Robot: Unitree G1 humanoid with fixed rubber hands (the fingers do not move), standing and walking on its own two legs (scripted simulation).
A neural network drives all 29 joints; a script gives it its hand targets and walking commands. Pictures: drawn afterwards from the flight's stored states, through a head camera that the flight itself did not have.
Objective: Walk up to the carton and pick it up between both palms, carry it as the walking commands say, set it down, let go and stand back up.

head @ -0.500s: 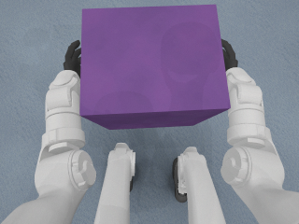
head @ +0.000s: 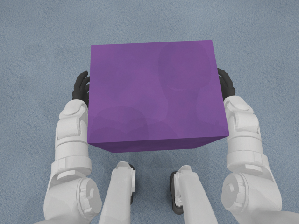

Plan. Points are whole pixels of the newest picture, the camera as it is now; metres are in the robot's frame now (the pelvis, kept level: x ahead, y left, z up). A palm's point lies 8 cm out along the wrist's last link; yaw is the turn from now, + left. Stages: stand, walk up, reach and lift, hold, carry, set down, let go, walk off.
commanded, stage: reach and lift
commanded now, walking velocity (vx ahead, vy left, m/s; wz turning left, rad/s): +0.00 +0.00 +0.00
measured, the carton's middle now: (153, 107) +0.41 +0.02 -0.12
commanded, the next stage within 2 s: none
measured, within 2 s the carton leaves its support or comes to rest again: neither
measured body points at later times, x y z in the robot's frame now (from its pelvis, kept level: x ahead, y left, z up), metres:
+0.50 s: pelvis +0.01 -0.01 +0.06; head +0.20 +0.00 +0.47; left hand +0.40 +0.21 +0.00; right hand +0.43 -0.17 +0.00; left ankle +0.08 +0.13 -0.60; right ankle +0.04 -0.13 -0.60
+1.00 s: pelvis +0.04 +0.00 +0.12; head +0.17 +0.01 +0.55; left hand +0.38 +0.21 +0.07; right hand +0.40 -0.17 +0.07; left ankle +0.08 +0.13 -0.60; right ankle +0.04 -0.13 -0.60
